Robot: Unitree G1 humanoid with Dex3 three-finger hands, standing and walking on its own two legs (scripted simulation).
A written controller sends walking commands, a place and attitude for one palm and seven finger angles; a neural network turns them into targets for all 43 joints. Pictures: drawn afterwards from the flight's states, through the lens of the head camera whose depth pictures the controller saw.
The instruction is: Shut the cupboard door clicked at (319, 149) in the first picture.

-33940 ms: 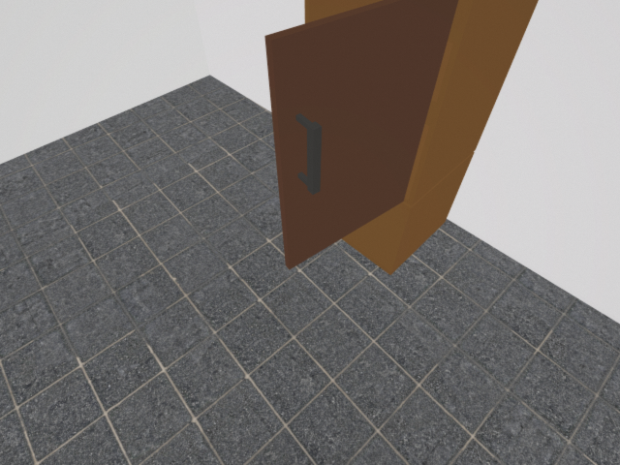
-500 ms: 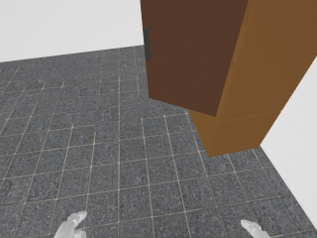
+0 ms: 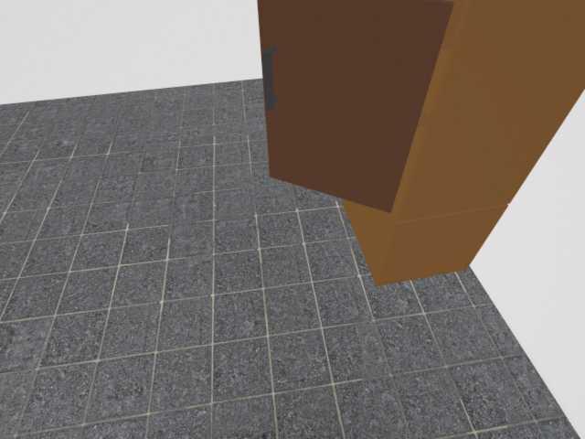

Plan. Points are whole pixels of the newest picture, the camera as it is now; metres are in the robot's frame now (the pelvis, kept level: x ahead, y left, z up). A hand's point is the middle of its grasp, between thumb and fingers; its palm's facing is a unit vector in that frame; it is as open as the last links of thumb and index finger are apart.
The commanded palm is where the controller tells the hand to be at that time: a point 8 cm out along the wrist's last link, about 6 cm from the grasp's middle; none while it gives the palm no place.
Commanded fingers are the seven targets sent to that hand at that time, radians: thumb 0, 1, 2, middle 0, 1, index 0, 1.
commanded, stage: let the arm hang, fingers relaxed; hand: left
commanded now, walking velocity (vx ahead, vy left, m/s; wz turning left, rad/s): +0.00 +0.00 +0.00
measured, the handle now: (271, 78) +0.94 +0.11 +0.03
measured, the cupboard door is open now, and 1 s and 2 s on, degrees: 55 55 55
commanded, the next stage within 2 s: look to check the result in 0.38 s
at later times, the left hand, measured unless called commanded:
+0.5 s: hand out of the picture +0.07 +0.21 -0.16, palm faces +0.00 -0.96 -0.28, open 7.4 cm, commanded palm none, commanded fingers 0.00 0.90 0.90 -0.20 -0.30 -0.20 -0.30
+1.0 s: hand out of the picture +0.11 +0.22 -0.15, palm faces +0.00 -0.94 -0.33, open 7.4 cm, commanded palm none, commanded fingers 0.00 0.90 0.90 -0.20 -0.30 -0.20 -0.30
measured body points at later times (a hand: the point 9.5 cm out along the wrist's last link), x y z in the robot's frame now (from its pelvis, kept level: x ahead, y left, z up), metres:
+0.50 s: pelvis +0.02 -0.01 +0.00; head +0.02 -0.01 +0.45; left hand +0.07 +0.26 -0.14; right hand +0.07 -0.28 -0.14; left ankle +0.04 +0.09 -0.74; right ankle +0.03 -0.11 -0.74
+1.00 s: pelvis +0.04 -0.02 +0.01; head +0.05 -0.03 +0.46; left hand +0.11 +0.27 -0.13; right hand +0.12 -0.31 -0.13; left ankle +0.04 +0.09 -0.74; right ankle +0.03 -0.11 -0.74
